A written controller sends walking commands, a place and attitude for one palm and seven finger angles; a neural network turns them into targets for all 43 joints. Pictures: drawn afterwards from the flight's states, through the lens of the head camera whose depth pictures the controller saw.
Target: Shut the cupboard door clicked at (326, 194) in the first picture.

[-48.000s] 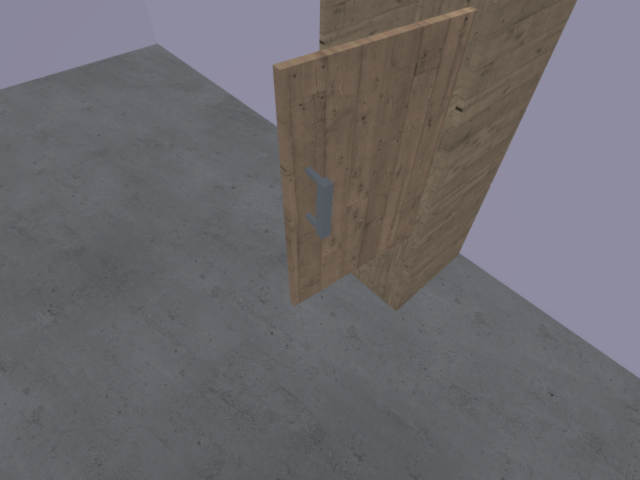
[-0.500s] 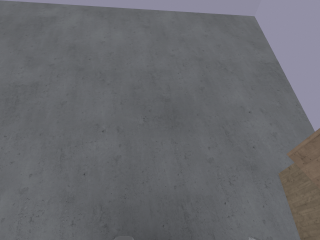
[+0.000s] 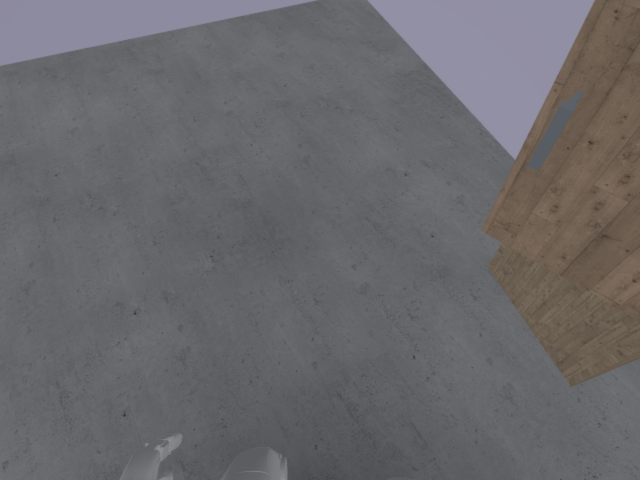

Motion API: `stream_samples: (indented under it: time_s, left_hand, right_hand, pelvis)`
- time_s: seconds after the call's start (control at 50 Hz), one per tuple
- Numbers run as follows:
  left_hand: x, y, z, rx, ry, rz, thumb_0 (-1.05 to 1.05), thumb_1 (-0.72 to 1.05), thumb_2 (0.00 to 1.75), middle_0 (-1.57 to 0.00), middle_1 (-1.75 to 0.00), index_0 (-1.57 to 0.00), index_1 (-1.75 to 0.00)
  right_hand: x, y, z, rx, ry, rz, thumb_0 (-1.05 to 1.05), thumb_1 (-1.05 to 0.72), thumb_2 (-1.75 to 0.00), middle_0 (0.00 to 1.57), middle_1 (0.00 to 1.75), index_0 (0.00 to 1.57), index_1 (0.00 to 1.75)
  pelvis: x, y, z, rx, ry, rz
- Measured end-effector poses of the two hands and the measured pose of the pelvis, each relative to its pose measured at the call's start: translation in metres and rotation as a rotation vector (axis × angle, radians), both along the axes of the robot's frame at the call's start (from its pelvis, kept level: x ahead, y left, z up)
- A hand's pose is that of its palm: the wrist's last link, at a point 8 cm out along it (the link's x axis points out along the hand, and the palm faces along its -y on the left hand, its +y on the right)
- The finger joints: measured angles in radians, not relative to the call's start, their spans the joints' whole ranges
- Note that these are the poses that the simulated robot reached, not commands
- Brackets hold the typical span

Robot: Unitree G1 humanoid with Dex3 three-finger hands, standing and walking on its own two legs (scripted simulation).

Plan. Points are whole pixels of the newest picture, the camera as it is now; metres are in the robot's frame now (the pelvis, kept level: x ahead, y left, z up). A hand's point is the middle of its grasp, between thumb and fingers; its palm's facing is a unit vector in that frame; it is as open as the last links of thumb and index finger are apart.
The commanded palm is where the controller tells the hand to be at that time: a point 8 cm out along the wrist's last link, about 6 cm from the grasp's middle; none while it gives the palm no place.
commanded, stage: turn to face it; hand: left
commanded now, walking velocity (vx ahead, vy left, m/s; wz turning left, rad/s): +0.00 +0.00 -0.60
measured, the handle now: (555, 131) +0.64 -0.38 +0.01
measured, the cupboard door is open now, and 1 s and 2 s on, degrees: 29 29 29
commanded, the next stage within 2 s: take the last steps up to it in 1.10 s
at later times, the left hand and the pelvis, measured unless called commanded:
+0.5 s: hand (193, 455) +0.16 +0.20 -0.15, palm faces -0.25 -0.94 -0.24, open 7.4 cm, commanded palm none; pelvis +0.01 +0.01 +0.01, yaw -17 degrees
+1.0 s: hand (244, 432) +0.20 +0.14 -0.17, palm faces -0.46 -0.87 -0.20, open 7.4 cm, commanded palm none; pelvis +0.04 +0.00 +0.00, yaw -30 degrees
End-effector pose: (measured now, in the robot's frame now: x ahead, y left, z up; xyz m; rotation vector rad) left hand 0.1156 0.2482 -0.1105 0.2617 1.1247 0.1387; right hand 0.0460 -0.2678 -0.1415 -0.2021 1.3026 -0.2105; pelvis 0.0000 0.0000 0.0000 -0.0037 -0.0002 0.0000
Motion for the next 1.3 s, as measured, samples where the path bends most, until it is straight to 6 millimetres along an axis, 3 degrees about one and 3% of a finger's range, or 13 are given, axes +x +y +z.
stream_samples:
  time_s: [0.12,0.26,0.42,0.5,0.62,0.7,0.82,0.92,1.04,1.18,1.3]
  left_hand:
    - [-0.011,-0.007,-0.009,-0.041,0.072,-0.020,0.00,0.90,0.90,-0.21,-0.30,-0.20,-0.30]
    - [-0.004,0.015,-0.033,-0.074,0.123,-0.041,0.00,0.90,0.90,-0.21,-0.30,-0.20,-0.30]
    - [0.031,0.018,-0.016,-0.051,0.113,-0.139,0.00,0.91,0.90,-0.20,-0.30,-0.20,-0.30]
    - [0.055,-0.001,-0.007,-0.024,0.086,-0.218,0.00,0.91,0.90,-0.20,-0.30,-0.19,-0.30]
    - [0.082,-0.041,-0.003,0.029,0.009,-0.333,0.00,0.91,0.90,-0.20,-0.30,-0.19,-0.30]
    - [0.080,-0.058,0.004,0.035,0.027,-0.365,0.00,0.90,0.90,-0.20,-0.30,-0.20,-0.30]
    - [0.081,-0.075,0.001,0.004,0.065,-0.409,0.00,0.90,0.90,-0.21,-0.30,-0.20,-0.30]
    - [0.087,-0.075,-0.011,-0.028,0.090,-0.429,0.00,0.90,0.90,-0.21,-0.30,-0.20,-0.30]
    - [0.105,-0.064,-0.031,-0.050,0.125,-0.453,0.00,0.90,0.90,-0.21,-0.30,-0.20,-0.30]
    - [0.123,-0.072,-0.018,-0.037,0.133,-0.508,0.00,0.91,0.90,-0.20,-0.30,-0.20,-0.30]
    - [0.129,-0.099,-0.012,-0.015,0.110,-0.577,0.00,0.91,0.90,-0.20,-0.30,-0.19,-0.30]
  right_hand:
    - [0.017,0.005,0.016,-0.012,-0.074,-0.030,0.01,-0.91,-0.90,0.19,0.30,0.20,0.30]
    - [0.028,0.028,0.025,-0.053,-0.162,-0.053,0.01,-0.91,-0.90,0.20,0.30,0.20,0.30]
    - [-0.009,0.040,0.032,-0.027,-0.120,-0.135,0.01,-0.90,-0.90,0.20,0.30,0.21,0.30]
    - [-0.036,0.031,0.021,-0.001,-0.095,-0.214,0.01,-0.90,-0.90,0.20,0.30,0.21,0.30]
    - [-0.078,-0.001,-0.011,0.021,-0.046,-0.338,0.01,-0.90,-0.90,0.20,0.30,0.21,0.30]
    - [-0.086,-0.014,-0.002,0.003,-0.040,-0.387,0.01,-0.91,-0.90,0.20,0.30,0.20,0.30]
    - [-0.081,-0.018,0.016,-0.018,-0.087,-0.425,0.01,-0.91,-0.90,0.19,0.30,0.20,0.30]
    - [-0.069,-0.009,0.024,-0.040,-0.114,-0.451,0.01,-0.91,-0.90,0.19,0.30,0.20,0.30]
    - [-0.065,0.016,0.028,-0.071,-0.131,-0.468,0.01,-0.91,-0.90,0.20,0.30,0.20,0.30]
    - [-0.093,0.045,0.028,-0.024,-0.062,-0.531,0.01,-0.90,-0.90,0.20,0.30,0.20,0.30]
    - [-0.132,0.054,0.010,0.041,-0.002,-0.620,0.01,-0.90,-0.90,0.20,0.30,0.21,0.30]
  pelvis:
    - [0.006,0.005,0.006,0.010,0.009,-0.058]
    - [0.013,0.026,-0.004,-0.006,0.022,-0.142]
    - [0.014,0.024,0.009,-0.018,0.010,-0.248]
    - [0.013,0.014,0.007,-0.015,0.008,-0.304]
    - [0.009,-0.006,-0.010,0.000,0.002,-0.372]
    - [0.009,-0.011,0.000,0.016,0.002,-0.410]
    - [0.014,-0.015,0.009,0.028,0.010,-0.460]
    - [0.024,-0.009,0.007,0.014,0.016,-0.501]
    - [0.037,0.004,0.000,0.001,0.017,-0.554]
    - [0.038,0.004,0.011,-0.014,0.015,-0.608]
    - [0.032,-0.009,0.006,-0.009,0.015,-0.645]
